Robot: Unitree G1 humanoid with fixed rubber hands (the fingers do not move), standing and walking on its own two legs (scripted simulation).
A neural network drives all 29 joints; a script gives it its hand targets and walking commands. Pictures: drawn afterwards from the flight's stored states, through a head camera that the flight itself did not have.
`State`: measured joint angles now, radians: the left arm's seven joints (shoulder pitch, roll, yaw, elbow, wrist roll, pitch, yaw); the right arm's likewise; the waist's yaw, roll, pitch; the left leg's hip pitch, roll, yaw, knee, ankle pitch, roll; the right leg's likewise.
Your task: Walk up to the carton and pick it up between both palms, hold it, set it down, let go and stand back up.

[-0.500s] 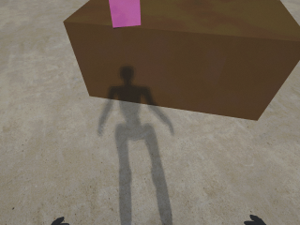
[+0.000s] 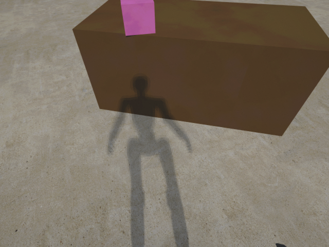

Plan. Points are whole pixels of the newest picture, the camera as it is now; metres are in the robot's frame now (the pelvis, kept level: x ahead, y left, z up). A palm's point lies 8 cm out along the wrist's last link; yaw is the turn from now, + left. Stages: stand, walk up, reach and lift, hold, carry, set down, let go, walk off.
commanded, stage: stand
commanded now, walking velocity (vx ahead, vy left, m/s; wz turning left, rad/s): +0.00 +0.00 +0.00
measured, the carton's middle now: (137, 11) +1.43 +0.17 +0.02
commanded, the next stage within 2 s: walk up in 0.78 s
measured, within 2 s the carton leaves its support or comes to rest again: neither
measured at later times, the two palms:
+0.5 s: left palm out of the picture +0.08 +0.29 -0.11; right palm out of the picture +0.08 -0.30 -0.11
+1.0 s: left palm out of the picture +0.09 +0.29 -0.11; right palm out of the picture +0.09 -0.30 -0.11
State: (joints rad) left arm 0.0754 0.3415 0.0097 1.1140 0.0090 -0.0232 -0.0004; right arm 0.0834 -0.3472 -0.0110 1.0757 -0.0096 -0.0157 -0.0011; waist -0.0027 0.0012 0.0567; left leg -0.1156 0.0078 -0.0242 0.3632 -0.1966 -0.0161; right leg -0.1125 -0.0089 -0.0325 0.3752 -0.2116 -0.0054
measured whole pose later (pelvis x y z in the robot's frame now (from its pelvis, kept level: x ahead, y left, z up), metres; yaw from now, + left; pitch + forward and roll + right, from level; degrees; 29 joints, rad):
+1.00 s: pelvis +0.00 +0.00 +0.00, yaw +0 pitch -2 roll +0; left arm 0.09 0.35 0.01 1.12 0.01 -0.02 0.00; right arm 0.10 -0.36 -0.01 1.09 -0.01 -0.01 0.00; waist 0.00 0.00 0.05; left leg -0.11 0.01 -0.03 0.34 -0.19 -0.02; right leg -0.11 -0.01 -0.03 0.35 -0.21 -0.01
